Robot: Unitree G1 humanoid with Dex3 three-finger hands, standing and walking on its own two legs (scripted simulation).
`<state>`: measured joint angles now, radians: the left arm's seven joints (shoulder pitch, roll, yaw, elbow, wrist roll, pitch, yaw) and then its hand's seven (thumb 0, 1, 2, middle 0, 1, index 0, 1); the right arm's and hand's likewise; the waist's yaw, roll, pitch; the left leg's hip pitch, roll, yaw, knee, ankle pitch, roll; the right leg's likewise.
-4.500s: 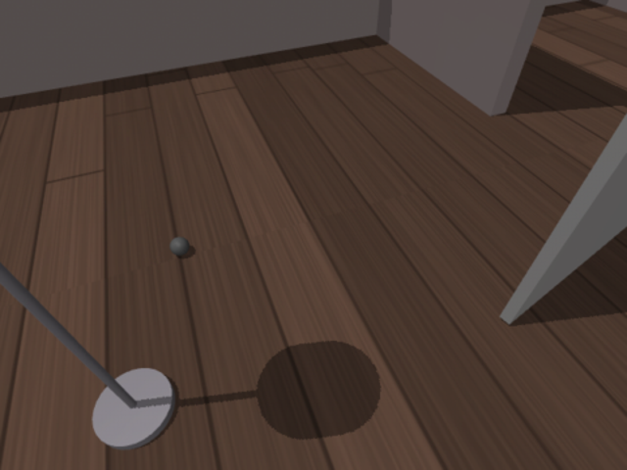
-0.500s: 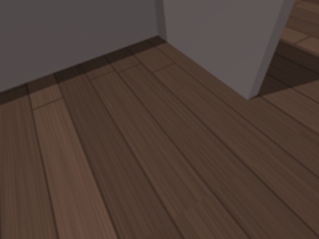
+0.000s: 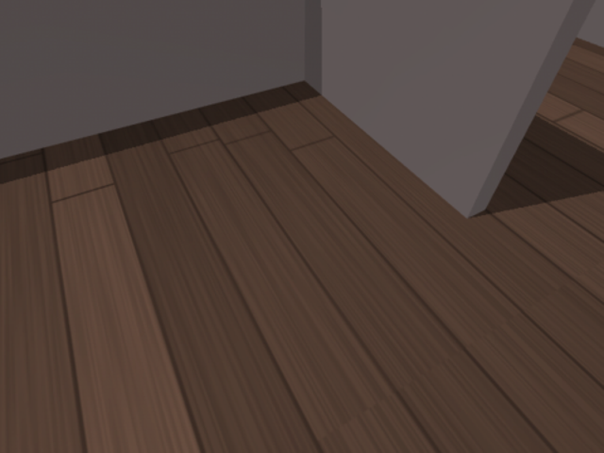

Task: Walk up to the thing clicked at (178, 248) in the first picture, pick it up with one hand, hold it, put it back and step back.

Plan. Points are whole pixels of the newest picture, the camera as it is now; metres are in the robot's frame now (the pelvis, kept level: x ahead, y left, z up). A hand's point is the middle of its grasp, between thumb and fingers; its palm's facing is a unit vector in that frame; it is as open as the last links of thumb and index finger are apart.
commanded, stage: walk up
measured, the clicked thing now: out of the picture -0.08 +0.78 -0.73
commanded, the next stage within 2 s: stand in 0.38 s
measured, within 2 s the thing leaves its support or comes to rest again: neither
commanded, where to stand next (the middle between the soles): +0.07 +0.01 m, yaw +0 degrees
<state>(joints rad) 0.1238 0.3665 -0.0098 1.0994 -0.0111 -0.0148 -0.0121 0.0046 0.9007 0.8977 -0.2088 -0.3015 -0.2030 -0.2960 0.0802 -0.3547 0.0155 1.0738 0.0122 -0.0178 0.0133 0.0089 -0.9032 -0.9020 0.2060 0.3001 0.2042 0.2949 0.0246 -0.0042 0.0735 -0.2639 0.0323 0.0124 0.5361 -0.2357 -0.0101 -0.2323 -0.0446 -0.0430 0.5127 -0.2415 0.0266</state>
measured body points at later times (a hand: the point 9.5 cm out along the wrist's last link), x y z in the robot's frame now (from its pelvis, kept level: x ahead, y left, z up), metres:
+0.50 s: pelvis +0.01 +0.00 +0.01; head +0.02 +0.00 +0.46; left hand +0.09 +0.30 -0.12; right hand +0.10 -0.30 -0.12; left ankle +0.03 +0.13 -0.73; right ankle +0.02 -0.14 -0.73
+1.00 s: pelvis +0.03 -0.01 +0.01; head +0.04 -0.01 +0.46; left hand +0.11 +0.29 -0.12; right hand +0.12 -0.31 -0.12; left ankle +0.03 +0.13 -0.73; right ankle +0.02 -0.14 -0.73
